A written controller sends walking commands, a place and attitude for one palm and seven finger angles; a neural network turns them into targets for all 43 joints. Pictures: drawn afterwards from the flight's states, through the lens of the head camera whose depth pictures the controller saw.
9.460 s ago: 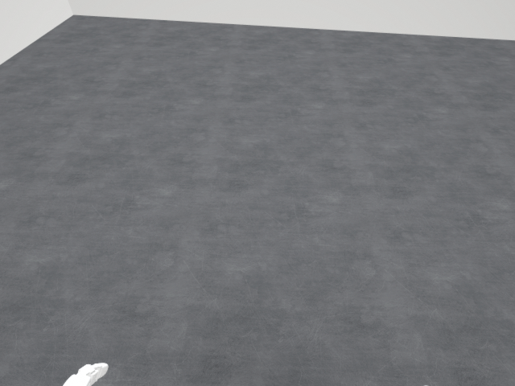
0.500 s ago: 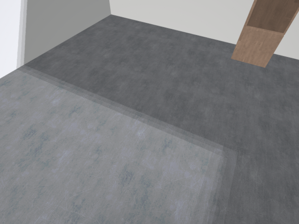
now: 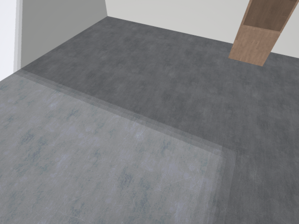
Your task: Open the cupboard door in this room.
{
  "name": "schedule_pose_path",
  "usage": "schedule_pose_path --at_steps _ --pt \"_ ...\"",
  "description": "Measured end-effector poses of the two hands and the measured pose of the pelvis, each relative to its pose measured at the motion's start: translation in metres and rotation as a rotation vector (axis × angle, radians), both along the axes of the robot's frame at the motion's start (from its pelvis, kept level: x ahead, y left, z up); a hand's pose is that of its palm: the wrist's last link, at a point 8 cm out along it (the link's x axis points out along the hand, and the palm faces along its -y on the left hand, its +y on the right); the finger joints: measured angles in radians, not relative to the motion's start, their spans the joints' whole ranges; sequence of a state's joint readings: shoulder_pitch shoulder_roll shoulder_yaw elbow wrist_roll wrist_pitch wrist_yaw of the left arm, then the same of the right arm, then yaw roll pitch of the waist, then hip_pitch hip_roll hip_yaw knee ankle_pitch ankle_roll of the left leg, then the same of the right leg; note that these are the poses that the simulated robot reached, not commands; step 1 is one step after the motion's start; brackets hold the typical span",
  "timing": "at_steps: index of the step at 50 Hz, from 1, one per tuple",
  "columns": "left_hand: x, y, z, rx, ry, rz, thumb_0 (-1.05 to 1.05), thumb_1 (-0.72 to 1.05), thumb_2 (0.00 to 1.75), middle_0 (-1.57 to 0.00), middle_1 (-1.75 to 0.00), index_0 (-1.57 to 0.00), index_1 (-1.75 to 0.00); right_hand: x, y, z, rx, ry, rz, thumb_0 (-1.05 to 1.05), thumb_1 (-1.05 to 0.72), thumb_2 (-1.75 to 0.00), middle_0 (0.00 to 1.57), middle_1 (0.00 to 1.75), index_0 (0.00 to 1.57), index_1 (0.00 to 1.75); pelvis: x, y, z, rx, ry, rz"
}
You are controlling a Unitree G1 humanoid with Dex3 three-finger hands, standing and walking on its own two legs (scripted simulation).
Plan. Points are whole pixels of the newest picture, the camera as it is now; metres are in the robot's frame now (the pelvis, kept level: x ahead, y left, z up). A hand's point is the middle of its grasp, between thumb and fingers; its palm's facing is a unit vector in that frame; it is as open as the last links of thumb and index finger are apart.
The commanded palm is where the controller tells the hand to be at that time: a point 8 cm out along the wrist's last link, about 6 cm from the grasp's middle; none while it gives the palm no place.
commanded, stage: stand and wait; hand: left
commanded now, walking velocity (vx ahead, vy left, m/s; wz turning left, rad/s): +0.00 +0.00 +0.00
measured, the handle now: out of the picture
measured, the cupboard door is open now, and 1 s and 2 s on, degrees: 0 0 0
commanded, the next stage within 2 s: turn or walk to find it in 0.06 s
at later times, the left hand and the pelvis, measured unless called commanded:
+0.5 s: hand out of the picture +0.07 +0.23 -0.16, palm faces +0.01 -0.95 -0.30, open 7.4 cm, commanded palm none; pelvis +0.01 +0.00 +0.00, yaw +2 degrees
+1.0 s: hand out of the picture -0.01 +0.23 -0.20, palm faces +0.20 -0.96 -0.20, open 7.4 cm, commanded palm none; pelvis -0.02 +0.03 -0.01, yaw +13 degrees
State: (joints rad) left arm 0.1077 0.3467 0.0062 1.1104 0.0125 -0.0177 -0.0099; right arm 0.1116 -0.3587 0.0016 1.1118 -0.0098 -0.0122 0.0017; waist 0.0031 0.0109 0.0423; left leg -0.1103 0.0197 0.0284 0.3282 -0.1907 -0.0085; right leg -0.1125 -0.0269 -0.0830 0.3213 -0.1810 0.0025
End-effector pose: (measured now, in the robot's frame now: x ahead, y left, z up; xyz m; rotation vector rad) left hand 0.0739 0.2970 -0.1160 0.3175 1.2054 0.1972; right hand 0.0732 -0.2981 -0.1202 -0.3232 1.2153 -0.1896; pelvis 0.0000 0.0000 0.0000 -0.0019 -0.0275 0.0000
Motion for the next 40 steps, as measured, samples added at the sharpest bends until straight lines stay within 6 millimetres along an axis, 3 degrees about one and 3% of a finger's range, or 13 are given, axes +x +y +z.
schedule_pose_path --at_steps 7,12,21,32,40 --pt "0.017 -0.003 0.001 -0.006 -0.019 -0.01 0.01 0.91 0.89 -0.2 -0.3 -0.2 -0.3 0.016 0.0 0.002 -0.002 -0.018 0.015 0.0 -0.91 -0.9 0.2 0.3 0.21 0.3 0.008 0.0 0.0 0.001 0.004 0.005" --pt "0.018 -0.01 -0.004 -0.016 -0.015 0.011 0.0 0.91 0.89 -0.2 -0.3 -0.2 -0.3 0.02 0.007 -0.004 0.011 0.006 0.029 0.0 -0.91 -0.9 0.2 0.3 0.2 0.3 0.011 -0.001 -0.002 0.003 0.009 0.022" --pt "-0.003 -0.022 -0.012 -0.046 0.044 0.035 0.01 0.91 0.89 -0.2 -0.3 -0.2 -0.3 0.016 0.024 -0.015 0.061 0.042 0.034 0.0 -0.91 -0.9 0.2 0.3 0.21 0.3 0.015 -0.002 -0.002 0.003 0.002 0.028" --pt "-0.02 -0.018 -0.014 -0.027 0.051 0.091 0.01 0.91 0.89 -0.2 -0.3 -0.2 -0.3 0.013 0.02 -0.016 0.044 0.053 0.04 0.0 -0.91 -0.9 0.2 0.3 0.21 0.3 0.009 -0.004 -0.005 0.001 0.003 0.055" --pt "-0.048 -0.026 -0.035 -0.086 0.038 0.153 0.0 0.91 0.89 -0.2 -0.3 -0.2 -0.3 0.0 0.043 -0.027 0.056 0.102 0.08 0.0 -0.91 -0.9 0.2 0.3 0.2 0.3 -0.004 0.005 -0.016 -0.026 -0.007 0.134"
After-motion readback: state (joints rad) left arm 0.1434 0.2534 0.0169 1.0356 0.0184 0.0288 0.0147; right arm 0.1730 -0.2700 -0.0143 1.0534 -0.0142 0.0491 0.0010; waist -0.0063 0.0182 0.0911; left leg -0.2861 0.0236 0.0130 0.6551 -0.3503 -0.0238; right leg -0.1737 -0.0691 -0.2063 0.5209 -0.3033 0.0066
